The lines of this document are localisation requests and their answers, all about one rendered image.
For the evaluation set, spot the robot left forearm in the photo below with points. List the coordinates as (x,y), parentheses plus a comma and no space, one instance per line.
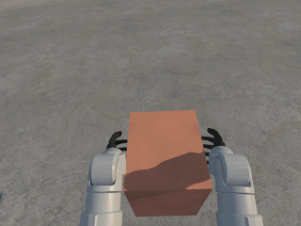
(104,184)

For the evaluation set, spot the robot right forearm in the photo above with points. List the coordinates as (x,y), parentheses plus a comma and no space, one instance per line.
(234,186)

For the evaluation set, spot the carton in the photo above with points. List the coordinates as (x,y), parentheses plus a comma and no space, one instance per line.
(166,168)

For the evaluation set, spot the left robot hand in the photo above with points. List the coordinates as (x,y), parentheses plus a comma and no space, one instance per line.
(113,142)

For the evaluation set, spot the right robot hand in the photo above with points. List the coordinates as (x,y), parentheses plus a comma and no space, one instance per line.
(217,140)

